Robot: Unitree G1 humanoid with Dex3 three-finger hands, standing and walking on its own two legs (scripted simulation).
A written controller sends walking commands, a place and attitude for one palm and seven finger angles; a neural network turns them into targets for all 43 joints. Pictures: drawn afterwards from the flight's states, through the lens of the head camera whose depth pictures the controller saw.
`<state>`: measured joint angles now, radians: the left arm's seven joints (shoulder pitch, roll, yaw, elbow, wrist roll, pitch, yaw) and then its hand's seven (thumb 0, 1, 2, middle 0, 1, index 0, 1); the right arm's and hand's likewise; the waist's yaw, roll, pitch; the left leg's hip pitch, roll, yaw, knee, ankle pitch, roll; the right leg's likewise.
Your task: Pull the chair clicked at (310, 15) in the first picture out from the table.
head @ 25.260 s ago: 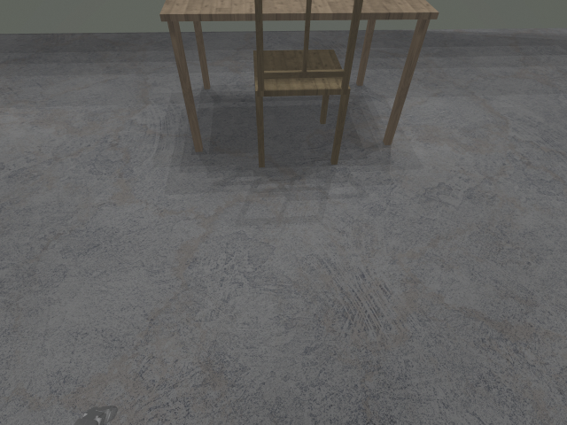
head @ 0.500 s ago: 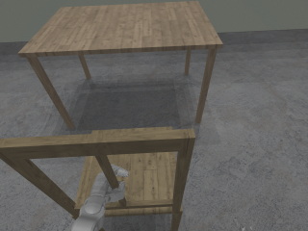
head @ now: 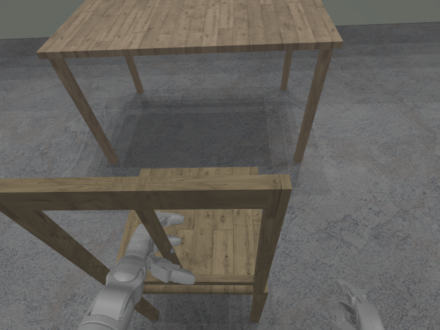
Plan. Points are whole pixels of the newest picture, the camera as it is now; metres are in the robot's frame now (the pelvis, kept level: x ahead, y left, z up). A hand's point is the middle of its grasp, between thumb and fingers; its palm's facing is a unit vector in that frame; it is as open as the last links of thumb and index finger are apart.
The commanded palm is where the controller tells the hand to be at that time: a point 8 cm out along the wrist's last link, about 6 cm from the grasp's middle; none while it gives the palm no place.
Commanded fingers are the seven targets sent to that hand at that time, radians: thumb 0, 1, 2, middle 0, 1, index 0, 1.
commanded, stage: open the thumb and straighten the fingers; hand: left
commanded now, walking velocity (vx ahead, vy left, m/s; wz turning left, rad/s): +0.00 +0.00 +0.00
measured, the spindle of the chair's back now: (166, 250) +0.28 +0.12 -0.03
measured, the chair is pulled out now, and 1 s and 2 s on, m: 0.67 0.67 0.67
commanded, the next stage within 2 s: draw the fingers out of the gap in 0.26 s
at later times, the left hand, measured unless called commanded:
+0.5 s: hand (164, 262) +0.26 +0.12 -0.03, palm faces -0.10 -0.98 -0.17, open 17.4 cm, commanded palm +0.23 +0.17 -0.01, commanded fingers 0.00 -0.55 0.20 0.00 0.00 0.00 0.00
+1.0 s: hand (158, 305) +0.18 +0.12 -0.03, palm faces -0.09 -0.98 -0.17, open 17.5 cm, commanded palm +0.16 +0.17 -0.01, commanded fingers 0.00 -0.55 0.20 0.00 0.00 0.00 0.00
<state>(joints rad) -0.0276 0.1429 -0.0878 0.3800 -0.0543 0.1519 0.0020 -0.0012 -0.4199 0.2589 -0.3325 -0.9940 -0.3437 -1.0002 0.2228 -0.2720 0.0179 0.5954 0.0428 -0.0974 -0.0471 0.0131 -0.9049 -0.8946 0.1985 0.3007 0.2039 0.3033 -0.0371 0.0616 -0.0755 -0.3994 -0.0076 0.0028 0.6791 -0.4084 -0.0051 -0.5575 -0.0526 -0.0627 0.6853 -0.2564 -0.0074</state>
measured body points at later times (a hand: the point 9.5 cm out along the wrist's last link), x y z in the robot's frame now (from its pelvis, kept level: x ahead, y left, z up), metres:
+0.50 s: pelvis +0.02 +0.00 -0.01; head +0.05 -0.03 +0.44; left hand +0.26 +0.17 -0.02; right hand +0.17 -0.25 -0.10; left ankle -0.04 +0.12 -0.72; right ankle +0.05 -0.11 -0.72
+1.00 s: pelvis +0.01 +0.00 -0.03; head +0.04 -0.02 +0.42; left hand +0.18 +0.17 -0.02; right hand +0.20 -0.22 -0.09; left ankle -0.04 +0.12 -0.72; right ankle +0.05 -0.11 -0.72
